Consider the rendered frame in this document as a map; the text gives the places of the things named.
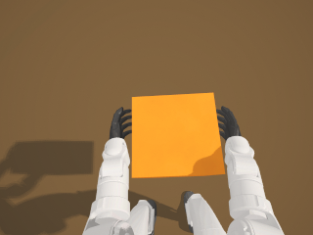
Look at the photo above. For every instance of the carton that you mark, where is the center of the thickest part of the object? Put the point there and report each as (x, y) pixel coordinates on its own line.
(175, 136)

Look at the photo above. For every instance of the robot left hand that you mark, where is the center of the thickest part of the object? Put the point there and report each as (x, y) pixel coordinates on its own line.
(117, 125)

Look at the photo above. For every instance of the left robot thigh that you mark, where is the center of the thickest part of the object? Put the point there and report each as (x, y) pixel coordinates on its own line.
(142, 219)

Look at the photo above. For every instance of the right robot upper arm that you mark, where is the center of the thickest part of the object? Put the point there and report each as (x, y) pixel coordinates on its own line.
(245, 226)

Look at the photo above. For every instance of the robot thigh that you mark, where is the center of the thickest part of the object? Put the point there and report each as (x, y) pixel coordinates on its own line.
(142, 219)
(202, 218)

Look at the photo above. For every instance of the robot right forearm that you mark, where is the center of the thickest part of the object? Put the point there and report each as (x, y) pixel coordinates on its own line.
(246, 188)

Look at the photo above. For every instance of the right robot thigh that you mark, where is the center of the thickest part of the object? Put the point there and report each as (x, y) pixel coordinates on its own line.
(202, 218)

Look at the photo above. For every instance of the robot right hand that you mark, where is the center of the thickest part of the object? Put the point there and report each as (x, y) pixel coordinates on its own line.
(230, 125)

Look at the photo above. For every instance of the left robot upper arm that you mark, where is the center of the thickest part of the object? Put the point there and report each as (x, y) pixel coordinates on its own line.
(116, 227)

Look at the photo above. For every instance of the robot left forearm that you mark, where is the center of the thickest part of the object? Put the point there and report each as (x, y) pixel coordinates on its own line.
(113, 184)

